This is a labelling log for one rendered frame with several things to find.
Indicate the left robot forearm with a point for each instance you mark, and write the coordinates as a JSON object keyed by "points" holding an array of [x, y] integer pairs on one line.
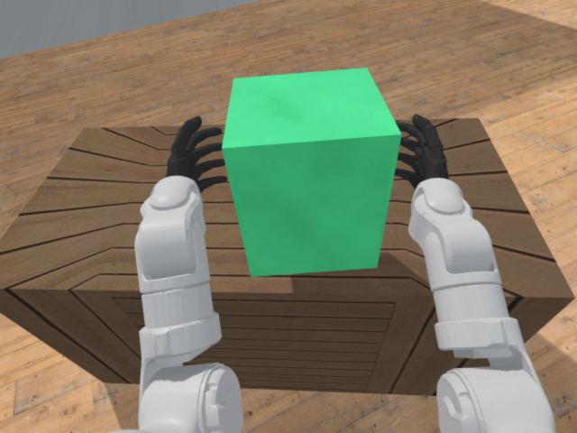
{"points": [[173, 274]]}

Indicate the right robot hand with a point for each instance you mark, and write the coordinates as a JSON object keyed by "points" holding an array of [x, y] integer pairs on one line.
{"points": [[430, 161]]}

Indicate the pedestal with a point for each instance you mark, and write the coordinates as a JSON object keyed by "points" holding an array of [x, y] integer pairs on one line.
{"points": [[68, 273]]}

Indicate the robot right upper arm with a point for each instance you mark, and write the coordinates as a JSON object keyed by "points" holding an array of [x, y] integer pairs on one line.
{"points": [[491, 399]]}

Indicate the left robot hand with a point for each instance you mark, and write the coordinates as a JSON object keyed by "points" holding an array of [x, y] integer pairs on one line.
{"points": [[184, 156]]}

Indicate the robot left upper arm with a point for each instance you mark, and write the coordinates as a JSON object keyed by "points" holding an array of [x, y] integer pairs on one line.
{"points": [[198, 398]]}

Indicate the right robot forearm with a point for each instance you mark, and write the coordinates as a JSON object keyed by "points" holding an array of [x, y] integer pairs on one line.
{"points": [[463, 274]]}

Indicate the carton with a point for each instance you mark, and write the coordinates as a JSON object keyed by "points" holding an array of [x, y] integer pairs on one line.
{"points": [[310, 159]]}

